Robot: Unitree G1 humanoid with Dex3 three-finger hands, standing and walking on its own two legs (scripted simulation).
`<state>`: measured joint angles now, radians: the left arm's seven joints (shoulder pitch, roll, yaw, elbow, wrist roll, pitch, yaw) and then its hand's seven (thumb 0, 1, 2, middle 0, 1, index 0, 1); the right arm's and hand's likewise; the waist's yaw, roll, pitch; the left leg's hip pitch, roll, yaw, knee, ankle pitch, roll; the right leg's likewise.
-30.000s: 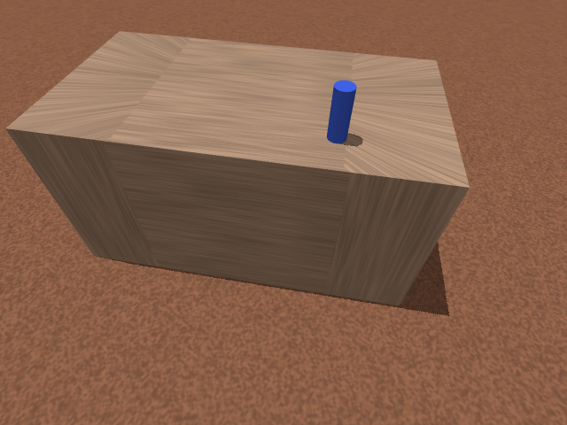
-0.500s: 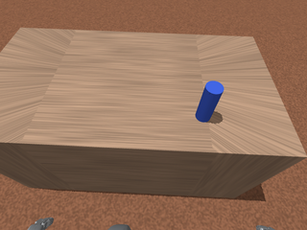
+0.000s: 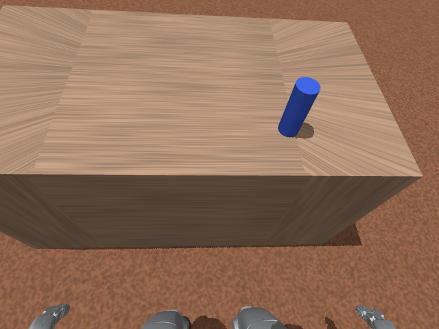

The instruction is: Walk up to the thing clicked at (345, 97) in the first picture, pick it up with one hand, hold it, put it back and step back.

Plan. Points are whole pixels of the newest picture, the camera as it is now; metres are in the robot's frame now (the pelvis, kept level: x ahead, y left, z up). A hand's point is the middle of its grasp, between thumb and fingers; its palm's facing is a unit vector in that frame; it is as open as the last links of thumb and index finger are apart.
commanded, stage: step back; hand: right
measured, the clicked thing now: (297, 109) +0.60 -0.20 -0.04
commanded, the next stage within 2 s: none
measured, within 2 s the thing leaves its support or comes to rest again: neither
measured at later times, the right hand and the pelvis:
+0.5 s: hand out of the picture -0.02 -0.26 -0.15, palm faces -0.13 +0.89 -0.44, open 7.4 cm; pelvis -0.13 +0.01 -0.01, yaw +4 degrees
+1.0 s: hand out of the picture -0.16 -0.31 -0.15, palm faces +0.01 +0.90 -0.43, open 7.4 cm; pelvis -0.28 -0.03 -0.01, yaw -2 degrees
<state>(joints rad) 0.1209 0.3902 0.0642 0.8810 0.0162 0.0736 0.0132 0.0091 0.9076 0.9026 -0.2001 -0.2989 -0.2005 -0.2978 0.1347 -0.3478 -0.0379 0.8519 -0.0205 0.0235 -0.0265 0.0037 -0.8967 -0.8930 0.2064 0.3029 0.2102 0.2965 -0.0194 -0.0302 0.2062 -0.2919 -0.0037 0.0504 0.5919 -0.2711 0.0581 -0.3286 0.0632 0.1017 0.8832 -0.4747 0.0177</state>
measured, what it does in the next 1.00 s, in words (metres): walks backwards: right foot, then left foot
